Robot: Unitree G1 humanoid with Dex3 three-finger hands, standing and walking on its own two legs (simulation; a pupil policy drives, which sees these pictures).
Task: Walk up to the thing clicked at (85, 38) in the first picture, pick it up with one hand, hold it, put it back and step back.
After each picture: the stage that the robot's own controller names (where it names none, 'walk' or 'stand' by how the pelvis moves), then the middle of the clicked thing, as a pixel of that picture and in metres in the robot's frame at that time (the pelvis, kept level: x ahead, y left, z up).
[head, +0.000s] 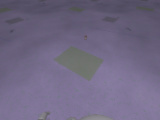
stand; (85, 37) +2.14 +0.27 -0.72
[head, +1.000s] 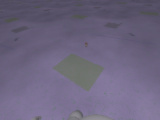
walk; (86, 44) +2.00 +0.36 -0.72
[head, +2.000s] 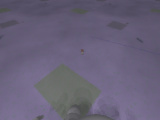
walk; (82, 51) +1.42 +0.34 -0.72
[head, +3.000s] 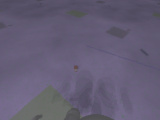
walk; (75, 68) +0.91 +0.32 -0.71
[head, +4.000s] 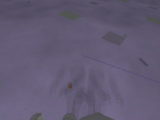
walk; (70, 87) +0.56 +0.23 -0.70
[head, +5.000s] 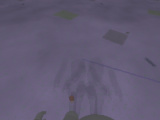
stand; (71, 99) +0.36 +0.21 -0.70
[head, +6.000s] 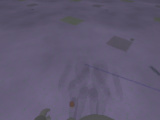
stand; (72, 105) +0.33 +0.21 -0.72
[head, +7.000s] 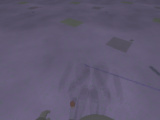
stand; (72, 104) +0.35 +0.21 -0.73
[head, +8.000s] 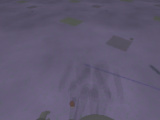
stand; (72, 104) +0.34 +0.22 -0.73
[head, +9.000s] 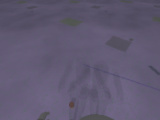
stand; (71, 105) +0.33 +0.22 -0.73
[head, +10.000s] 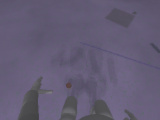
go down; (68, 86) +0.37 +0.21 -0.60
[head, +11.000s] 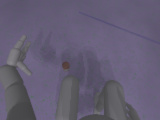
go down; (66, 66) +0.43 +0.22 -0.31
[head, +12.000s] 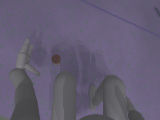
close in; (56, 60) +0.43 +0.23 -0.26
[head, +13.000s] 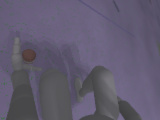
close; (29, 57) +0.42 +0.26 -0.23
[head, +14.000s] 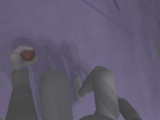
lift; (27, 56) +0.41 +0.27 -0.23
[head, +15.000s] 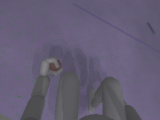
lift; (54, 66) +0.34 +0.26 -0.12
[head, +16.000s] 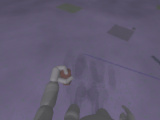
hold; (66, 77) +0.32 +0.18 +0.02
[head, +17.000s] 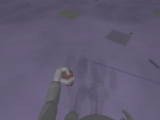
hold; (68, 78) +0.33 +0.17 +0.00
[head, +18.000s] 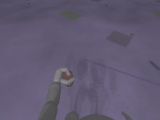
hold; (68, 79) +0.32 +0.17 +0.00
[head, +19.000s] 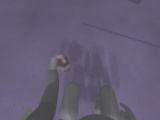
crouch; (64, 64) +0.41 +0.19 -0.09
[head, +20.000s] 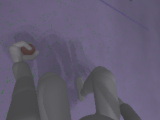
lower; (29, 52) +0.44 +0.26 -0.23
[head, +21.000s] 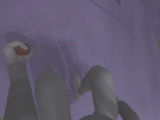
lower; (23, 52) +0.44 +0.27 -0.23
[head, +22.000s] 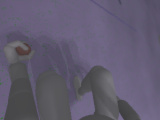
lower; (24, 52) +0.44 +0.27 -0.23
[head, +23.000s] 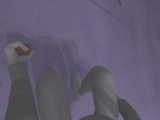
lower; (24, 52) +0.44 +0.27 -0.23
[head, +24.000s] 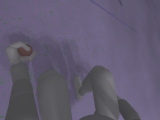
loosen; (26, 53) +0.43 +0.27 -0.23
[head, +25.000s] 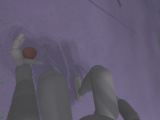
withdraw; (29, 55) +0.43 +0.25 -0.23
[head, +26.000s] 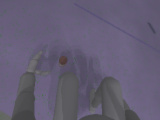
stand; (62, 61) +0.44 +0.21 -0.27
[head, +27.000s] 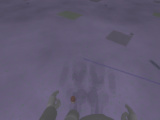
stand; (73, 99) +0.37 +0.17 -0.64
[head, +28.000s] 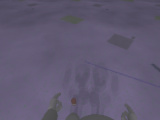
stand; (73, 102) +0.37 +0.18 -0.67
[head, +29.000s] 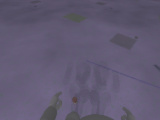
stand; (74, 100) +0.37 +0.17 -0.67
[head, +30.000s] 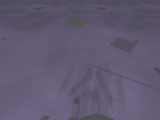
walk; (76, 102) +0.39 +0.18 -0.72
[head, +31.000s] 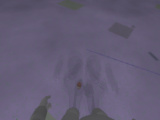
walk; (79, 85) +0.50 +0.11 -0.70
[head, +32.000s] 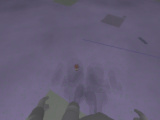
walk; (76, 67) +0.78 +0.25 -0.69
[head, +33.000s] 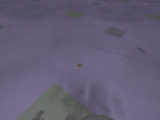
stand; (79, 66) +1.01 +0.21 -0.71
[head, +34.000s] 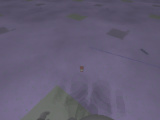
stand; (81, 69) +0.99 +0.19 -0.73
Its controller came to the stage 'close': yes
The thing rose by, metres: 0.72
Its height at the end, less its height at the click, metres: +0.00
